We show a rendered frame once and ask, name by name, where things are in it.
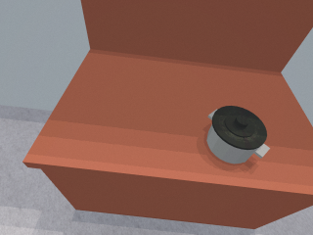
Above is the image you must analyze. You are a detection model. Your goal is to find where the knob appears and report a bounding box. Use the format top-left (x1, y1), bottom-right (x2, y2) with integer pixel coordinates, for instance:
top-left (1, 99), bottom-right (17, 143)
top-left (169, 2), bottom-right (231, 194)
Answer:
top-left (235, 115), bottom-right (249, 128)

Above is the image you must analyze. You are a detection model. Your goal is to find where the table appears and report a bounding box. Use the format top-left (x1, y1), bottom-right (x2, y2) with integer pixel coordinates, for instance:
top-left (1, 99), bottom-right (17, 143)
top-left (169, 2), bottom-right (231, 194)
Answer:
top-left (22, 0), bottom-right (313, 229)

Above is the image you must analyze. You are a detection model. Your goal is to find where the pot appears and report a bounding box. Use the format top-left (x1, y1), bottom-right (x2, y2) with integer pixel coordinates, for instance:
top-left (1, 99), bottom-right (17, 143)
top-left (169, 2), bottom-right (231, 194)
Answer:
top-left (206, 109), bottom-right (270, 165)

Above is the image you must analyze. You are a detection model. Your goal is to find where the lid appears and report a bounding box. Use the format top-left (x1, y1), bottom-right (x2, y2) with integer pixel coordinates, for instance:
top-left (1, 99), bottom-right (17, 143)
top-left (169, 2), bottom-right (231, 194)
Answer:
top-left (212, 106), bottom-right (267, 150)

